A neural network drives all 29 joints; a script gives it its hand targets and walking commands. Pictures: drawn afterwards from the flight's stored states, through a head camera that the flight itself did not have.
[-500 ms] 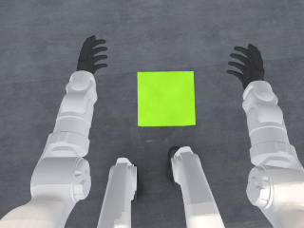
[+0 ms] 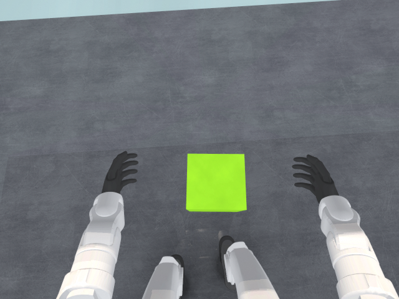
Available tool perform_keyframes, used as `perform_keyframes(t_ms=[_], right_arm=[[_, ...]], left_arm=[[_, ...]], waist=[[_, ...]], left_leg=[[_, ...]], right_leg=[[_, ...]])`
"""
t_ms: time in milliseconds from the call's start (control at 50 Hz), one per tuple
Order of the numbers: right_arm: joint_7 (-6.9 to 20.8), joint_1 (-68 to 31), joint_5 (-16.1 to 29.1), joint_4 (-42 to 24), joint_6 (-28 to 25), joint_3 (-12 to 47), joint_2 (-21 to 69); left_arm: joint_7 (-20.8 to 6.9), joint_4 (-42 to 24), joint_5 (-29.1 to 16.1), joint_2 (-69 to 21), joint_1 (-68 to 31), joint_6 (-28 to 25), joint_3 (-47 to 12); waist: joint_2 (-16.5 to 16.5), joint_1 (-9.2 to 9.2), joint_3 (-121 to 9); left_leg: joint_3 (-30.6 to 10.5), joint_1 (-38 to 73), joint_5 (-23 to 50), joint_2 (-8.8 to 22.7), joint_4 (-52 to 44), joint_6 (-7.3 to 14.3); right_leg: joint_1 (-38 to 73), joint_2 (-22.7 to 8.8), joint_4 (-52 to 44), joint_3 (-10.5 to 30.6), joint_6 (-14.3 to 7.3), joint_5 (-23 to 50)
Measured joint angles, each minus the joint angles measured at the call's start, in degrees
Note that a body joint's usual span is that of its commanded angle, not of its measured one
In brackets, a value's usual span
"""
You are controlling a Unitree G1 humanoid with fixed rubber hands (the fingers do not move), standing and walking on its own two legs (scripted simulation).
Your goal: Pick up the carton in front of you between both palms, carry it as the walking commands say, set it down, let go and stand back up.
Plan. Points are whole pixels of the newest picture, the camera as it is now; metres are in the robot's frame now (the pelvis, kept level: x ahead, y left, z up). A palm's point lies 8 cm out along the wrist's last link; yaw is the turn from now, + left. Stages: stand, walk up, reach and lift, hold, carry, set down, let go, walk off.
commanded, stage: let go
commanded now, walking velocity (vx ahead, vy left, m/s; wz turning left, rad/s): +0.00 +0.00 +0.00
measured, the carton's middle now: (214, 185) +0.40 -0.06 -0.59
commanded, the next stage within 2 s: stand in 0.88 s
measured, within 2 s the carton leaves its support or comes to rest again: neither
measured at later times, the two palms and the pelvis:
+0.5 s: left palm (38, 268) +0.21 +0.25 -0.01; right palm (343, 260) +0.19 -0.21 -0.01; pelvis +0.04 +0.03 +0.06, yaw -1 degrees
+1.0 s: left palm (28, 282) +0.19 +0.28 -0.02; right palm (363, 259) +0.19 -0.25 -0.02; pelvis +0.04 +0.02 +0.06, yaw -1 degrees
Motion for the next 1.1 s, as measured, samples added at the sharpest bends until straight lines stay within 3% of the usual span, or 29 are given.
perform_keyframes(t_ms=[300, 540, 780, 880, 980, 1100], right_arm=[[-1.75, 26.49, 3.21, -7.41, -3.78, 7.50, 1.31], [-1.13, 32.59, 2.38, -9.16, 1.11, 8.50, -0.11], [-1.00, 31.71, 1.13, -9.81, 4.93, 7.94, 0.31], [-3.02, 31.81, 0.60, -11.51, 8.44, 8.49, -0.32], [-5.76, 30.91, 0.24, -4.10, 3.11, 8.35, -3.12], [-6.11, 30.98, -0.05, 1.79, -0.16, 7.73, -6.04]], left_arm=[[-3.73, -3.03, -2.07, 2.73, 23.64, -4.89, -4.06], [-6.19, -7.85, -3.66, 4.89, 34.02, -0.57, -6.84], [-6.69, -9.04, -3.46, 4.59, 33.62, 3.16, -7.55], [-5.02, -7.37, -4.18, 4.57, 33.99, 1.83, -7.73], [-2.55, 0.71, -2.00, 7.20, 32.69, -0.60, -7.75], [-2.03, 6.15, -1.73, 10.48, 32.56, -2.33, -6.54]], waist=[[-0.96, 0.93, 3.11], [0.94, 3.21, 7.62], [1.40, 3.60, 10.54], [1.11, 3.20, 9.92], [1.16, 3.07, 6.30], [1.64, 3.24, 4.88]], left_leg=[[-0.52, 32.02, 3.26, 1.40, -17.62, 1.10], [0.06, 52.12, 4.18, 1.01, -24.72, 2.82], [0.11, 56.90, 3.21, 1.09, -24.12, 2.98], [0.42, 56.35, 2.49, 1.43, -22.97, 2.58], [-0.02, 52.06, 1.47, 1.26, -20.39, 2.13], [-0.55, 50.91, 1.21, 1.14, -19.99, 1.93]], right_leg=[[32.29, 0.49, -17.53, 0.00, 0.46, 2.79], [52.76, -0.22, -25.43, 0.82, 1.83, 3.99], [57.53, -0.11, -24.86, 0.85, 1.92, 3.04], [56.51, 0.32, -23.06, 1.07, 1.56, 2.15], [52.13, 0.24, -19.99, 0.55, 1.36, 0.76], [50.80, 0.10, -18.84, 0.03, 0.97, -0.07]])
